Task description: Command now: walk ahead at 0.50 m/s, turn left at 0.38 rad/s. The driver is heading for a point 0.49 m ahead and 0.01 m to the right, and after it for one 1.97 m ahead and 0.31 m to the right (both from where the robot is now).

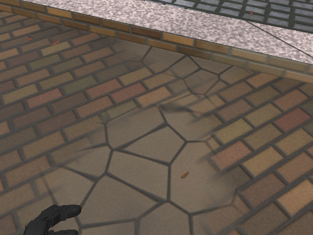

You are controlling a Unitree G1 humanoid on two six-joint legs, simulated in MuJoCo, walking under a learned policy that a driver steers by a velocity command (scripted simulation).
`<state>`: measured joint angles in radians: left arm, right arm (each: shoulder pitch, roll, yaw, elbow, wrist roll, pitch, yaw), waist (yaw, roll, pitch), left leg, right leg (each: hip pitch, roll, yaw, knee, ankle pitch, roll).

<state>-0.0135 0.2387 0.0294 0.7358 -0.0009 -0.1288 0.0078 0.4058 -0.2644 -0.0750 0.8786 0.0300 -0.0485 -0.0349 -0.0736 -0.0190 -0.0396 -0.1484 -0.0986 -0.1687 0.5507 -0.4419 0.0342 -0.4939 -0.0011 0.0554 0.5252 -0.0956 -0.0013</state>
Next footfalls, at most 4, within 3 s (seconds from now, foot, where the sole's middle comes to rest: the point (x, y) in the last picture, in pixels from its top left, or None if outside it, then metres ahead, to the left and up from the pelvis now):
0.50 left None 0.39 0.15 -0.76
0.90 right None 0.50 -0.07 -0.76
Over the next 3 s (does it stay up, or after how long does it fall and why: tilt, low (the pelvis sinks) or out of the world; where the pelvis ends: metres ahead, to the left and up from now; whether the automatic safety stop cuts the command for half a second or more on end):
stays up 0.41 0.04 0.01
